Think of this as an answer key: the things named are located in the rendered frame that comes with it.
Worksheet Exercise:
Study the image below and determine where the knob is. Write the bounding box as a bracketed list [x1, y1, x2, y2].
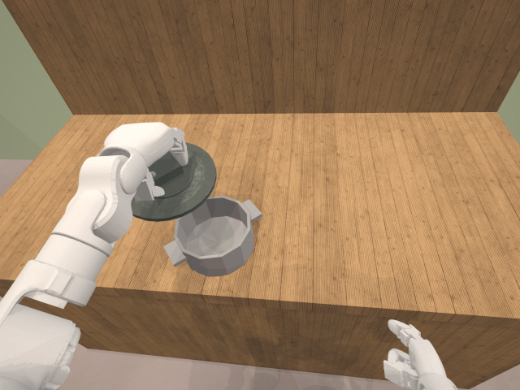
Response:
[148, 151, 184, 187]

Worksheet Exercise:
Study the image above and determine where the table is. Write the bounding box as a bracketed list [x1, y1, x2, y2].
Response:
[0, 0, 520, 389]

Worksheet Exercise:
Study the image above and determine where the robot left upper arm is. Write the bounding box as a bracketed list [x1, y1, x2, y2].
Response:
[0, 304, 81, 390]

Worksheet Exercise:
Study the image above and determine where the lid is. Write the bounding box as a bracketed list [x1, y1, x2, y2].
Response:
[131, 142, 217, 222]

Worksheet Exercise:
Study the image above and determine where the right robot hand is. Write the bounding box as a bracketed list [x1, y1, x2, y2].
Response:
[383, 319, 447, 390]

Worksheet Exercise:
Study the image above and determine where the left robot hand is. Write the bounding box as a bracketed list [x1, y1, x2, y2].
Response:
[104, 122, 189, 201]

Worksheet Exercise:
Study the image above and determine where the pot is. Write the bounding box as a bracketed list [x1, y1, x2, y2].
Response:
[163, 196, 262, 276]

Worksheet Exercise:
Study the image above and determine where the left robot forearm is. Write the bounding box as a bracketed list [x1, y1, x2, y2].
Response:
[0, 144, 147, 327]

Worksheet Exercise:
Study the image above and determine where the right robot forearm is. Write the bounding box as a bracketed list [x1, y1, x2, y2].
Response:
[418, 374, 458, 390]

